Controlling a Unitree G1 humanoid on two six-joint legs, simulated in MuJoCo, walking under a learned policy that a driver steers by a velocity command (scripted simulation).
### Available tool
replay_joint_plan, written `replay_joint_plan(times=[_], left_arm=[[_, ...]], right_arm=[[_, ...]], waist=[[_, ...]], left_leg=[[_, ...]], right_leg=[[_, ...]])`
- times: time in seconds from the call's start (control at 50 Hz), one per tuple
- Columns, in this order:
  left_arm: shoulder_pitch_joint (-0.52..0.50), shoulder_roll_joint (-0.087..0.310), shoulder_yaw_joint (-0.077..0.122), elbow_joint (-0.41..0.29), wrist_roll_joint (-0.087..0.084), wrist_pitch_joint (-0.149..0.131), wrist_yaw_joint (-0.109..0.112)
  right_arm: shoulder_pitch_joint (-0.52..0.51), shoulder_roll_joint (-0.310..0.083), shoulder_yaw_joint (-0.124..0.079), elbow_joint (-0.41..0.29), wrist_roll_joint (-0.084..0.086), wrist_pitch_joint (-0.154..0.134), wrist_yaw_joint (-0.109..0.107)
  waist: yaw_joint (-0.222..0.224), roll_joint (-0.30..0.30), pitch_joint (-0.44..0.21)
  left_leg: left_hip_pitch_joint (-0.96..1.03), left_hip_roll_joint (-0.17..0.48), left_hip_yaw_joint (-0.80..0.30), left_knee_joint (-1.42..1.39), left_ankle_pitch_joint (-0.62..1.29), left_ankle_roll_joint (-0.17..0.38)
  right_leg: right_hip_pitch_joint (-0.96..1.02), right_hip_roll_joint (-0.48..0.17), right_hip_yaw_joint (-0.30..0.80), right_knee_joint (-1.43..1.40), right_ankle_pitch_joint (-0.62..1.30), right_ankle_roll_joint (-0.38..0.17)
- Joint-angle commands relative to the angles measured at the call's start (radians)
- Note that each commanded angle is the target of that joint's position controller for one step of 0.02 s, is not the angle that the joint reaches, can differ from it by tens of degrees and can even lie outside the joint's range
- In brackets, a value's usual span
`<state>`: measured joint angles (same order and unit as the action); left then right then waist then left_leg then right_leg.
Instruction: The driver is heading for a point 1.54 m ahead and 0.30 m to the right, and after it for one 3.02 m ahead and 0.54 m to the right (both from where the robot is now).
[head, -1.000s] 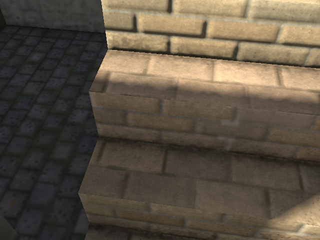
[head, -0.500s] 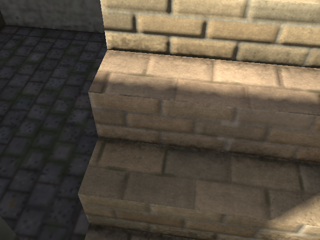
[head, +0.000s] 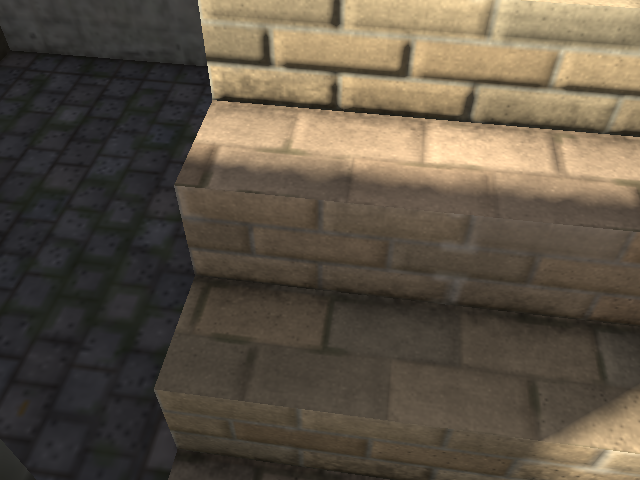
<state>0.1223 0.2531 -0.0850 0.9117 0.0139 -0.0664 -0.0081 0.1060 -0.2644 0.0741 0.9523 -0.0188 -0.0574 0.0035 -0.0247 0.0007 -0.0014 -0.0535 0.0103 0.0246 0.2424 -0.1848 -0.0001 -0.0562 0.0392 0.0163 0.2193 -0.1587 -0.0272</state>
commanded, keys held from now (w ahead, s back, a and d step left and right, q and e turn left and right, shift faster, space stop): w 1.00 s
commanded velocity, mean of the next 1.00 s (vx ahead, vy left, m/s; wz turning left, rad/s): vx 0.50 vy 0.00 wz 0.00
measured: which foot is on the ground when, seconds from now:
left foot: down 0.00-1.00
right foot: down 0.00-1.00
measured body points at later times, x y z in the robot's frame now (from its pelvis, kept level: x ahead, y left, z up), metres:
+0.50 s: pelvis +0.00 +0.00 +0.00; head +0.00 +0.00 +0.45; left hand +0.14 +0.23 -0.12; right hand +0.12 -0.25 -0.12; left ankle -0.04 +0.12 -0.75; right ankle -0.03 -0.10 -0.75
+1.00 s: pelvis +0.00 +0.00 +0.00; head +0.00 +0.00 +0.45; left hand +0.14 +0.23 -0.12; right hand +0.12 -0.25 -0.12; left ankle -0.04 +0.12 -0.75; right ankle -0.03 -0.10 -0.75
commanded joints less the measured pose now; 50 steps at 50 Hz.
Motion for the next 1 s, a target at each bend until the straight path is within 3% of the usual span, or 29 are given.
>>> replay_joint_plan(times=[0.02, 0.14, 0.18, 0.3, 1.0], left_arm=[[-0.045, 0.1, 0.021, -0.057, -0.002, -0.014, 0.005], [-0.043, 0.108, 0.023, -0.054, -0.001, -0.012, 0.003], [-0.046, 0.103, 0.021, -0.055, -0.003, -0.014, 0.005], [-0.044, 0.11, 0.023, -0.053, -0.001, -0.013, 0.004], [-0.049, 0.106, 0.021, -0.051, -0.003, -0.013, 0.006]], right_arm=[[-0.039, -0.111, -0.022, -0.051, 0.006, -0.016, -0.005], [-0.045, -0.117, -0.024, -0.053, 0.0, -0.012, -0.004], [-0.04, -0.113, -0.023, -0.048, 0.006, -0.017, -0.006], [-0.047, -0.118, -0.025, -0.05, 0.0, -0.013, -0.005], [-0.043, -0.115, -0.025, -0.04, 0.005, -0.017, -0.007]], waist=[[-0.003, 0.002, -0.049], [0.0, -0.001, -0.057], [-0.002, 0.001, -0.049], [0.001, -0.001, -0.057], [-0.003, 0.0, -0.051]], left_leg=[[-0.017, 0.132, -0.083, -0.023, 0.246, 0.023], [-0.008, 0.136, -0.082, -0.016, 0.247, 0.023], [-0.013, 0.133, -0.083, -0.025, 0.25, 0.022], [-0.006, 0.137, -0.081, -0.018, 0.249, 0.022], [-0.007, 0.136, -0.081, -0.029, 0.248, 0.019]], right_leg=[[0.042, -0.148, 0.102, -0.008, 0.237, 0.009], [0.041, -0.151, 0.101, -0.004, 0.244, 0.003], [0.046, -0.149, 0.102, -0.01, 0.241, 0.01], [0.044, -0.151, 0.101, -0.005, 0.246, 0.004], [0.052, -0.149, 0.104, -0.015, 0.245, 0.01]])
